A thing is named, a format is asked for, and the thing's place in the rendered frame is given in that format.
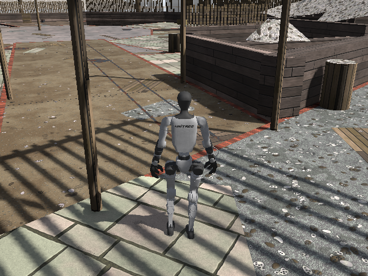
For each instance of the left robot foot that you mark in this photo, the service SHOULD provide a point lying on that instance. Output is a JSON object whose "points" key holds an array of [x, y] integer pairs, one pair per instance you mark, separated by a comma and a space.
{"points": [[170, 230]]}

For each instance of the left robot forearm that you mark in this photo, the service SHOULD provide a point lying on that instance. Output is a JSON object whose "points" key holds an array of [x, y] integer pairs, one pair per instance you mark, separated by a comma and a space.
{"points": [[157, 154]]}

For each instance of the right robot hand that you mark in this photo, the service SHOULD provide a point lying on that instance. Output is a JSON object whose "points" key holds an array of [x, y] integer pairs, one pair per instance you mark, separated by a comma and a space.
{"points": [[212, 165]]}

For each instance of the humanoid robot head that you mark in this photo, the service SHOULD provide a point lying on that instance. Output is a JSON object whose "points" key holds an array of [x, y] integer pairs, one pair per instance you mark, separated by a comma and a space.
{"points": [[184, 100]]}

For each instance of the left robot hand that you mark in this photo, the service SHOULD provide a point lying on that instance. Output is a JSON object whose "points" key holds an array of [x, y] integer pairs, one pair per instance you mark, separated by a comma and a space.
{"points": [[153, 170]]}

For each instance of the robot right upper arm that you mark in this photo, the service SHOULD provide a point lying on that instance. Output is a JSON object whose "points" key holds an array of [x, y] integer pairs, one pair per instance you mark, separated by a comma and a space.
{"points": [[204, 131]]}

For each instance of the robot left upper arm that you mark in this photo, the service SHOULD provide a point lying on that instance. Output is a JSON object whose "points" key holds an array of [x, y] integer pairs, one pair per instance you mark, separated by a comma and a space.
{"points": [[166, 121]]}

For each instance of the right robot forearm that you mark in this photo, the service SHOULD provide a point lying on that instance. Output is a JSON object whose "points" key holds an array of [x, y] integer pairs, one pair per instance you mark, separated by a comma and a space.
{"points": [[210, 153]]}

